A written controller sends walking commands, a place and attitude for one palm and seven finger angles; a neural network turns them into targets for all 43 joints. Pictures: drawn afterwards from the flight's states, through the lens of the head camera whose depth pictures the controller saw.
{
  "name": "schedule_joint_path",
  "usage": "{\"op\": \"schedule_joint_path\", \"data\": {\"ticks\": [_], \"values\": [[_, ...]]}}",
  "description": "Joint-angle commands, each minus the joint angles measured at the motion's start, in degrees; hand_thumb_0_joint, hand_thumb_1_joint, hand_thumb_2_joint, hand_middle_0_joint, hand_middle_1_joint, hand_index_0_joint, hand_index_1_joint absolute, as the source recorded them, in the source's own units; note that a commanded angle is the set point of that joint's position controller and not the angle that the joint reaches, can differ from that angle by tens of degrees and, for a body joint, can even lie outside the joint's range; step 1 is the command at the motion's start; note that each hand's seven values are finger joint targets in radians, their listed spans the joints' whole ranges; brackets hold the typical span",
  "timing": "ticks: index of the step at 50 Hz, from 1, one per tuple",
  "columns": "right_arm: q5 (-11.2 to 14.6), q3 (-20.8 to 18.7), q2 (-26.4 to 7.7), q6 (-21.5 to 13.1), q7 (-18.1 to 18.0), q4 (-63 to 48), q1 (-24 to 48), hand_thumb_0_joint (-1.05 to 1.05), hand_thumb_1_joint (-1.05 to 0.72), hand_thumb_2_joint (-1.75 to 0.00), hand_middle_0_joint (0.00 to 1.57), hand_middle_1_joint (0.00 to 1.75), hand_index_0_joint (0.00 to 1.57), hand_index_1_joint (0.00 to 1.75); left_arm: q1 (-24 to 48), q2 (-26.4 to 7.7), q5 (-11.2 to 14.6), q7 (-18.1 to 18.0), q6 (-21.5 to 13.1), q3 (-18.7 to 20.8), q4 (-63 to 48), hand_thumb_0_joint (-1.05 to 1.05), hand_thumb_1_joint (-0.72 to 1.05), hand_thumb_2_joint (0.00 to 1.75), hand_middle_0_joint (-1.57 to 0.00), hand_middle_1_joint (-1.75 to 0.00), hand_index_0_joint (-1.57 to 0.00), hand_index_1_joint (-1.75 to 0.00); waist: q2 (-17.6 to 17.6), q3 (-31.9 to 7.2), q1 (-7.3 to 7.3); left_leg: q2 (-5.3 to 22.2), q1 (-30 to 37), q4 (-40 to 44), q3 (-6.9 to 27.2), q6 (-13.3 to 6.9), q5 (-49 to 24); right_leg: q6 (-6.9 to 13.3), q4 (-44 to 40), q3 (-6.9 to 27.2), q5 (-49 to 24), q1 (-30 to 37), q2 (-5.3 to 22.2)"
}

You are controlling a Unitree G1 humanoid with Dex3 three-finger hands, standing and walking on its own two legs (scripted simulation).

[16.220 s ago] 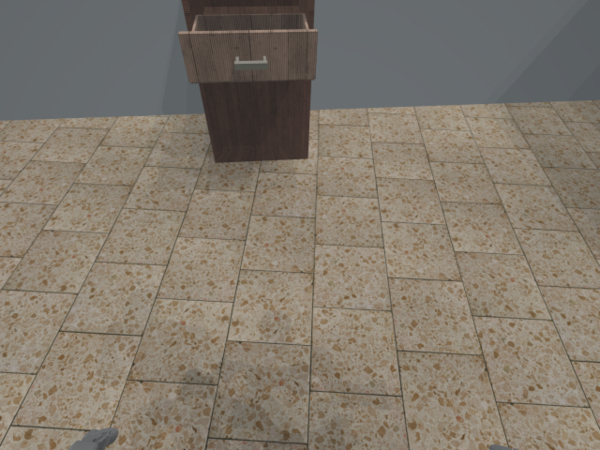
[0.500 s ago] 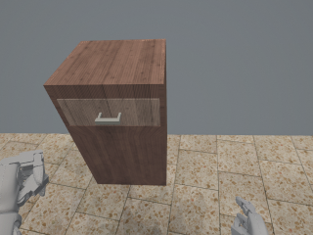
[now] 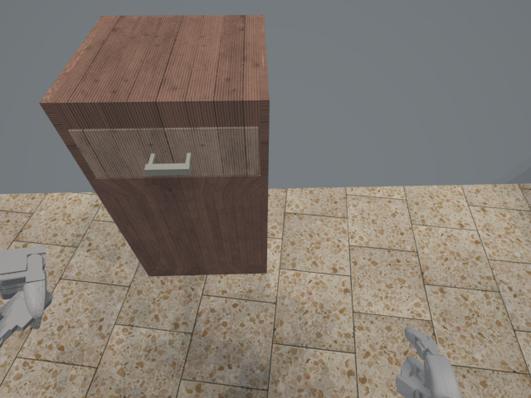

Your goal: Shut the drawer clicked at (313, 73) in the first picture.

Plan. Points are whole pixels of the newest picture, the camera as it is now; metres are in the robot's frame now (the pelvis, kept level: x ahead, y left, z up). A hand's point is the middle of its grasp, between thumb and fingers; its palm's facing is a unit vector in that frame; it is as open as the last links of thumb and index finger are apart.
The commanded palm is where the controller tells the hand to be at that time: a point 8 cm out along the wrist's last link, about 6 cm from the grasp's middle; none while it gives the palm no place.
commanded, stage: step back with the hand held close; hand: left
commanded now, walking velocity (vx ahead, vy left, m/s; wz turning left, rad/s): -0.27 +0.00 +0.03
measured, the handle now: (169, 163) +0.63 +0.27 -0.09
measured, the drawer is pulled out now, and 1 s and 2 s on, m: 0.00 0.00 0.00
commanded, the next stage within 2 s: stop stepping back and stand still in 0.92 s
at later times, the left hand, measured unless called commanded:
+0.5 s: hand out of the picture +0.13 +0.26 +0.16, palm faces +0.39 -0.77 -0.51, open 3.2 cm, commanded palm +0.06 +0.29 +0.18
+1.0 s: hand out of the picture +0.05 +0.26 +0.16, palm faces +0.34 -0.83 -0.44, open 3.3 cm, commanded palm -0.01 +0.30 +0.18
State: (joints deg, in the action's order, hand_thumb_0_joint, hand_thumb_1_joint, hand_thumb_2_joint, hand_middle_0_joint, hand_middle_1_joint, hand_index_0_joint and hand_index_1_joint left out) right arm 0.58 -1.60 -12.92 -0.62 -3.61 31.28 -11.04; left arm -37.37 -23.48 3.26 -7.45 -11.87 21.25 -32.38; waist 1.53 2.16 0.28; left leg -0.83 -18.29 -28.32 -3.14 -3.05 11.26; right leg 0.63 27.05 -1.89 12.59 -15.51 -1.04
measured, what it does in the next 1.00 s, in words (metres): walks backwards: right foot, then left foot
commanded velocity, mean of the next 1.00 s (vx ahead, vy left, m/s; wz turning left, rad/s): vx -0.37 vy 0.00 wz -0.03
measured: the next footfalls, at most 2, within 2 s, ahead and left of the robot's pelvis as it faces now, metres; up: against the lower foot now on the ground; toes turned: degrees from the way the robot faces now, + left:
right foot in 0.46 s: -0.02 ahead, -0.11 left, +0.00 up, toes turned +8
left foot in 0.82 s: -0.01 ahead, +0.10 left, +0.00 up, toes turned +2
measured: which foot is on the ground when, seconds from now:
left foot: down 0.00-0.68, up 0.70-0.80, down 0.82-1.00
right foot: down 0.00-0.36, up 0.38-0.44, down 0.46-0.84, up 0.86-1.00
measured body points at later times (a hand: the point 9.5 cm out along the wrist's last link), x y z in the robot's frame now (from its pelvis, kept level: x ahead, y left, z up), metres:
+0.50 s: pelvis -0.06 +0.01 -0.01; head -0.03 +0.03 +0.43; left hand +0.10 +0.30 +0.19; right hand +0.12 -0.23 -0.09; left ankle +0.04 +0.08 -0.74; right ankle -0.05 -0.11 -0.74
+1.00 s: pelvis -0.14 +0.02 +0.00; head -0.10 +0.06 +0.45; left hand +0.03 +0.31 +0.19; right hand +0.04 -0.21 -0.07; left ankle -0.05 +0.10 -0.74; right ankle -0.20 -0.12 -0.68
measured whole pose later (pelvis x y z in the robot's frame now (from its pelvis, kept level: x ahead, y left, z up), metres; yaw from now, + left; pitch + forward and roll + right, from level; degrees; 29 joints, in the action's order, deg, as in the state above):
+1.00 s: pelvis -0.14 +0.02 +0.00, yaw +0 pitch +4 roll -4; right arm -1.6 -0.9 -9.2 -7.3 -1.9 34.6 -9.9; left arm -36.4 -24.1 2.9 -7.9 -15.5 23.6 -36.9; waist -1.3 0.8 -0.5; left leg 1.8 -25.9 -26.9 -0.9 -3.3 5.0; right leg -0.7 50.7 2.1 27.3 -22.9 -4.8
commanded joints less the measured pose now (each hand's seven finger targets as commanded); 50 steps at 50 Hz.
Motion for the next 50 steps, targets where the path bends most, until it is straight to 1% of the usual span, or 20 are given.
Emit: {"op": "schedule_joint_path", "data": {"ticks": [1, 7, 14, 19, 22, 24, 28, 31, 33, 34, 35, 38, 39, 40, 41, 43, 44, 46, 48, 50], "values": [[0.1, -2.1, -7.1, -4.4, -0.7, -9.6, 4.9, 0.0, -0.9, -0.9, 0.2, 0.3, 0.2, 0.3, -0.8, -7.5, -0.2, -1.6, -4.0, 7.6, -10.8, 0.0, 0.9, 0.9, -1.4, -1.6, -1.4, -1.6, 3.3, -7.6, -0.18, 8.4, -11.0, 10.1, 10.3, -1.6, 7.1, -1.0, 3.5, 4.3, -6.7, 12.0, 1.8], [0.1, -2.0, -7.3, -6.0, -0.7, -9.6, 4.1, 0.0, -0.9, -0.9, 0.2, 0.3, 0.2, 0.3, 0.8, -6.9, -0.9, -1.8, -4.8, 7.4, -12.3, 0.0, 0.9, 0.9, -1.4, -1.6, -1.4, -1.6, 1.2, -6.0, 0.42, 7.9, -16.8, 8.7, 11.1, -2.1, 19.9, -0.6, 2.6, 6.9, 0.7, 10.5, 2.3], [-0.7, -2.0, -7.5, -6.9, -0.9, -8.6, 3.6, 0.0, -0.9, -0.9, 0.2, 0.3, 0.2, 0.3, 3.0, -7.8, -0.8, -2.6, -5.6, 7.2, -14.6, 0.0, 0.9, 0.9, -1.4, -1.6, -1.4, -1.6, 0.7, -4.5, 1.0, 5.7, -9.9, 4.2, 10.6, -0.4, 18.8, 0.8, -4.9, 9.0, 11.7, -0.9, 3.9], [-0.7, -2.1, -7.8, -7.6, -1.1, -9.1, 4.9, 0.0, -0.9, -0.9, 0.2, 0.3, 0.2, 0.3, 1.7, -8.1, -2.3, -2.3, -6.7, 9.2, -13.8, 0.0, 0.9, 0.9, -1.4, -1.6, -1.4, -1.6, 10.7, -6.3, -0.1, 14.2, -26.5, 18.2, 19.7, -4.0, 30.1, -1.6, 14.5, 3.5, 0.1, 16.3, -3.3], [-1.1, -2.5, -7.4, -8.1, -0.9, -8.9, 4.8, 0.0, -0.9, -0.9, 0.2, 0.3, 0.2, 0.3, 1.2, -8.6, -2.4, -1.6, -7.4, 10.7, -13.6, 0.0, 0.9, 0.9, -1.4, -1.6, -1.4, -1.6, 6.4, -6.2, -0.04, 15.0, -27.0, 15.7, 19.6, -5.3, 26.5, -1.6, 15.9, 5.2, 2.0, 16.1, -3.8], [-1.3, -2.6, -7.6, -8.6, -0.6, -8.0, 4.2, 0.0, -0.9, -0.9, 0.2, 0.3, 0.2, 0.3, -0.3, -8.3, -1.6, -1.1, -8.0, 10.5, -14.4, 0.0, 0.9, 0.9, -1.4, -1.6, -1.4, -1.6, 5.5, -8.2, 0.42, 13.0, -19.5, 11.5, 16.5, -4.3, 16.7, -1.0, 11.0, 6.1, -3.0, 13.1, -3.0], [-1.0, -2.7, -7.4, -8.7, -0.1, -6.1, 3.7, 0.0, -0.9, -0.9, 0.2, 0.3, 0.2, 0.3, 0.1, -8.4, -0.5, -0.7, -9.3, 9.1, -16.5, 0.0, 0.9, 0.9, -1.4, -1.6, -1.4, -1.6, 2.6, -14.8, 0.46, 9.4, -6.5, 3.3, 11.0, -2.0, -1.5, -0.8, 6.7, 8.9, -12.5, 7.4, -0.4], [-0.7, -2.9, -6.9, -7.7, 0.0, -6.9, 4.9, 0.0, -0.9, -0.9, 0.2, 0.3, 0.2, 0.3, -0.7, -9.9, -0.2, -0.8, -9.0, 10.1, -16.0, 0.0, 0.9, 0.9, -1.4, -1.6, -1.4, -1.6, 0.1, -12.7, 0.93, 6.7, -6.9, -0.2, 8.9, -0.5, 8.6, 0.5, 1.2, 13.5, -6.5, 2.1, 3.2], [-0.5, -3.2, -6.3, -6.7, 0.1, -6.3, 4.5, 0.0, -0.9, -0.9, 0.2, 0.3, 0.2, 0.3, 0.8, -10.6, -0.2, -1.3, -9.1, 9.9, -15.2, 0.0, 0.9, 0.9, -1.4, -1.6, -1.4, -1.6, -4.6, -8.7, 1.55, 1.9, -3.6, -11.4, 6.1, 2.3, 11.7, 4.7, -9.3, 21.8, 6.0, -9.4, 10.4], [-0.8, -3.5, -6.1, -6.2, 0.2, -5.5, 3.8, 0.0, -0.9, -0.9, 0.2, 0.3, 0.2, 0.3, 2.4, -11.9, 0.0, -2.0, -8.9, 10.8, -15.7, 0.0, 0.9, 0.9, -1.4, -1.6, -1.4, -1.6, -6.7, -8.7, 1.69, 0.3, 0.1, -18.1, 5.6, 3.6, 9.7, 7.5, -12.8, 24.6, 6.8, -14.6, 14.7], [-0.8, -3.4, -4.7, -5.6, 0.3, -4.7, 4.0, 0.0, -0.9, -0.9, 0.2, 0.3, 0.2, 0.3, 2.0, -10.7, 0.1, -2.5, -8.5, 10.0, -13.4, 0.0, 0.9, 0.9, -1.4, -1.6, -1.4, -1.6, -9.1, -8.6, 1.78, -0.1, 0.7, -21.7, 5.8, 3.9, 8.1, 8.8, -13.3, 23.0, 2.8, -14.7, 16.6], [-0.7, -2.6, -4.0, -4.4, -0.1, -5.0, 5.5, 0.0, -0.9, -0.9, 0.2, 0.3, 0.2, 0.3, 2.6, -9.7, -0.6, -2.5, -7.7, 8.9, -10.2, 0.0, 0.9, 0.9, -1.4, -1.6, -1.4, -1.6, -7.4, -4.1, 1.59, 1.5, -1.3, -9.6, 6.5, 2.9, 8.1, 6.0, -8.6, 16.3, -6.7, -10.9, 12.4], [-0.7, -2.4, -4.8, -4.5, -0.4, -4.9, 5.9, 0.0, -0.9, -0.9, 0.2, 0.3, 0.2, 0.3, 3.2, -9.3, -0.7, -2.3, -7.7, 8.1, -10.9, 0.0, 0.9, 0.9, -1.4, -1.6, -1.4, -1.6, -2.8, -3.1, 1.85, 2.6, -1.1, 0.9, 7.3, 2.1, 2.6, 3.4, -4.3, 12.2, -7.2, -9.3, 8.3], [-0.7, -2.7, -6.3, -4.6, -0.7, -5.0, 6.0, 0.0, -0.9, -0.9, 0.2, 0.3, 0.2, 0.3, 2.8, -9.8, -0.9, -2.1, -8.2, 8.8, -12.0, 0.0, 0.9, 0.9, -1.4, -1.6, -1.4, -1.6, 4.6, -4.5, 1.3, 7.1, -3.1, 7.8, 11.8, 0.1, -4.6, 0.4, 2.1, 7.6, -7.0, -5.1, 1.7], [-0.5, -3.0, -6.5, -5.2, -0.7, -5.8, 5.6, 0.0, -0.9, -0.9, 0.2, 0.3, 0.2, 0.3, 2.3, -10.4, -1.4, -1.8, -8.5, 9.3, -12.4, 0.0, 0.9, 0.9, -1.4, -1.6, -1.4, -1.6, 8.7, -8.1, 0.79, 12.6, -6.1, 9.6, 15.0, -2.2, -9.0, -1.2, 9.6, 4.8, -7.7, 1.4, -1.8], [-1.8, -3.2, -6.7, -7.4, -0.1, -6.9, 4.8, 0.0, -0.9, -0.9, 0.2, 0.3, 0.2, 0.3, 1.7, -9.9, -1.1, -0.7, -8.7, 9.8, -14.9, 0.0, 0.9, 0.9, -1.4, -1.6, -1.4, -1.6, 14.7, -11.7, 0.41, 20.8, -13.6, 18.3, 24.3, -6.6, 6.3, -1.6, 28.3, 5.7, 11.8, 4.8, -4.2], [-2.1, -3.2, -6.1, -8.1, 0.1, -6.5, 4.2, 0.0, -0.9, -0.9, 0.2, 0.3, 0.2, 0.3, 2.4, -9.4, -0.6, -0.7, -8.4, 9.4, -16.8, 0.0, 0.9, 0.9, -1.4, -1.6, -1.4, -1.6, 12.1, -10.8, 0.6, 21.6, -11.4, 16.6, 24.8, -7.7, 4.1, -1.4, 32.2, 7.7, 13.2, 0.1, -3.6], [-2.0, -3.4, -6.3, -9.4, 0.8, -4.7, 2.4, 0.0, -0.9, -0.9, 0.2, 0.3, 0.2, 0.3, 1.2, -7.7, -0.1, -1.1, -8.1, 7.7, -18.4, 0.0, 0.9, 0.9, -1.4, -1.6, -1.4, -1.6, 4.9, -12.2, 0.1, 19.4, 1.5, 11.1, 18.8, -6.9, -11.3, -1.3, 28.8, 6.3, 16.5, -8.3, -2.4], [-1.8, -2.9, -6.1, -10.2, 1.3, -3.4, 1.9, 0.0, -0.9, -0.9, 0.2, 0.3, 0.2, 0.3, 0.8, -6.8, 0.0, -1.0, -7.9, 5.9, -19.6, 0.0, 0.9, 0.9, -1.4, -1.6, -1.4, -1.6, 7.9, -14.1, -0.01, 17.5, 9.3, 10.7, 14.4, -5.4, -17.2, -1.6, 24.8, 3.4, 17.4, -9.8, -2.4], [-2.3, -2.2, -5.8, -11.0, 1.4, -2.5, 2.1, 0.0, -0.9, -0.9, 0.2, 0.3, 0.2, 0.3, 1.5, -6.8, 0.1, -1.1, -7.7, 5.6, -19.6, 0.0, 0.9, 0.9, -1.4, -1.6, -1.4, -1.6, 11.7, -14.6, 0.14, 17.1, 11.8, 11.7, 13.9, -4.8, -17.1, -1.8, 21.0, 2.4, 18.6, -9.0, -2.4]]}}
